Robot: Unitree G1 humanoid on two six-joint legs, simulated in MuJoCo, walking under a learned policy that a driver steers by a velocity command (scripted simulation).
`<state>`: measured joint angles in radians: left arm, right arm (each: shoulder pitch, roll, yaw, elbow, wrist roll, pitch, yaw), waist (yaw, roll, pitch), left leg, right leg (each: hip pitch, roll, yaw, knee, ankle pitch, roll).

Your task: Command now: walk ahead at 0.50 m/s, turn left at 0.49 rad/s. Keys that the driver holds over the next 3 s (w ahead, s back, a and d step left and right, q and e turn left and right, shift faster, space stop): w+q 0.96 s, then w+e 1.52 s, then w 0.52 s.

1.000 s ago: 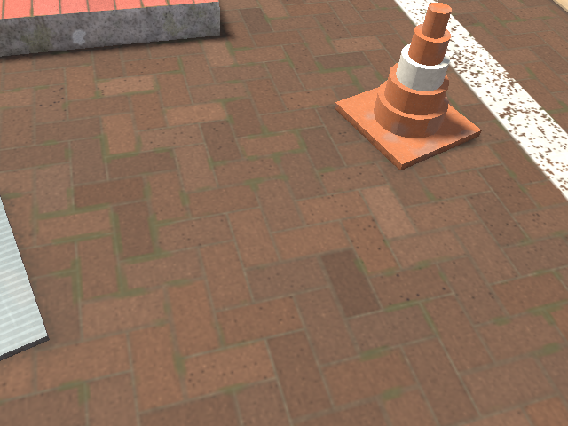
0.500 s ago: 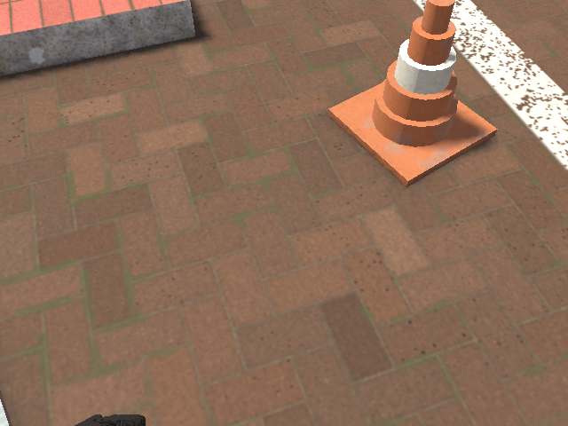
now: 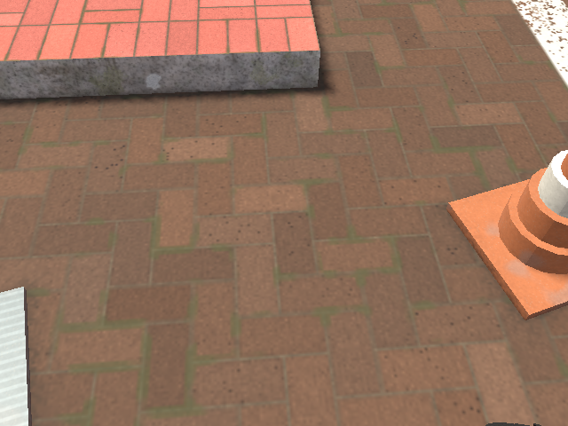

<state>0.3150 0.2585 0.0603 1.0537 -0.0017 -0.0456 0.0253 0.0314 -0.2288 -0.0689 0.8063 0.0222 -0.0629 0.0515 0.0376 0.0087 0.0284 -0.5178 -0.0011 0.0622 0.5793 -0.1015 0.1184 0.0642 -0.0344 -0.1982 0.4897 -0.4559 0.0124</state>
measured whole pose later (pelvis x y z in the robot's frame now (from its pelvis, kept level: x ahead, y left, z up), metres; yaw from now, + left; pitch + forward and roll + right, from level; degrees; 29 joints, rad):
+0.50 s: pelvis +0.29 -0.01 +0.01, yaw +17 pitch +3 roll -1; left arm -0.02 0.26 0.05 0.81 0.01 -0.13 -0.01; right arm 0.37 -0.29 -0.09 0.84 0.02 -0.05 -0.02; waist -0.07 0.01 0.00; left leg -0.12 -0.09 -0.23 0.62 -0.46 0.05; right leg -0.45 0.03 0.04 0.47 -0.07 -0.01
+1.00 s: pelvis +0.52 +0.11 +0.00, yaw +35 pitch +2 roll -2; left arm 0.32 0.31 0.08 0.93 -0.02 -0.05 0.01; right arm 0.05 -0.27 -0.06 0.60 0.02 -0.03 0.05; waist 0.08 0.02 0.04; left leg -0.52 0.02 0.05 0.58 -0.12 0.11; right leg 0.08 -0.07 -0.25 0.41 -0.46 0.05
